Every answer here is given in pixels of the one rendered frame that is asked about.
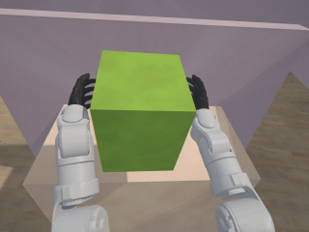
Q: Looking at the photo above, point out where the carton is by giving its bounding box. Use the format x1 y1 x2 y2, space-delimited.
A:
90 50 197 172

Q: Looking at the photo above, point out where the left robot hand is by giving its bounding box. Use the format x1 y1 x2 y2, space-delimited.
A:
68 73 96 109

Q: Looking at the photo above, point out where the left robot upper arm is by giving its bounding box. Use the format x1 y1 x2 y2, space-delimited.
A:
51 205 110 232

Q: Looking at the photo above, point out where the right robot upper arm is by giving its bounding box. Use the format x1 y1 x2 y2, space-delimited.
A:
215 196 275 232

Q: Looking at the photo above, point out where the pedestal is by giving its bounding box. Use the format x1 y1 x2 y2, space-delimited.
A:
22 104 261 232

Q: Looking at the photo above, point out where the robot right forearm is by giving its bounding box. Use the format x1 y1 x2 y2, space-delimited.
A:
190 108 275 231

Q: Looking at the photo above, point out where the robot left forearm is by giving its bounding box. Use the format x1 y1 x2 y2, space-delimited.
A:
50 104 99 232

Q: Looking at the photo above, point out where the right robot hand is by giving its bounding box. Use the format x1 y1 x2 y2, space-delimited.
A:
186 74 210 110

